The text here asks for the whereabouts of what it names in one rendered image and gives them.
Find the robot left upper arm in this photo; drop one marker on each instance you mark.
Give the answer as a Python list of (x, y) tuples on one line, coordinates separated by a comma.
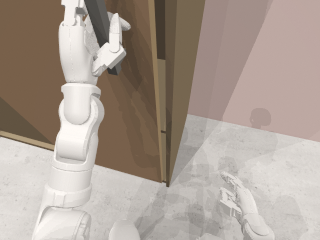
[(64, 225)]

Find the handle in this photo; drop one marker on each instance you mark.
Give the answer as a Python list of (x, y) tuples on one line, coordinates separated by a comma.
[(101, 24)]

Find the robot left thigh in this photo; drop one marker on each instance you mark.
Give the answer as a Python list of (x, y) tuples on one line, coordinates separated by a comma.
[(124, 230)]

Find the right robot hand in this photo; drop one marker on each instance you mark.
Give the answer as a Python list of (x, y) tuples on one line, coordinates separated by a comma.
[(236, 204)]

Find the left robot hand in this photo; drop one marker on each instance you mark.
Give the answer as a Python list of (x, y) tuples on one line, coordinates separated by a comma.
[(78, 44)]

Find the wardrobe door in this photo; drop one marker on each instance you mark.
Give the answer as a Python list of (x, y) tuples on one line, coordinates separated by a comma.
[(12, 122), (31, 79)]

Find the right robot forearm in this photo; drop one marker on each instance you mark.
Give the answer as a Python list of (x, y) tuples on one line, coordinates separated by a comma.
[(254, 227)]

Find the left robot forearm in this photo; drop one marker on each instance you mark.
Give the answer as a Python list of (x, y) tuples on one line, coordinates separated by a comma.
[(69, 185)]

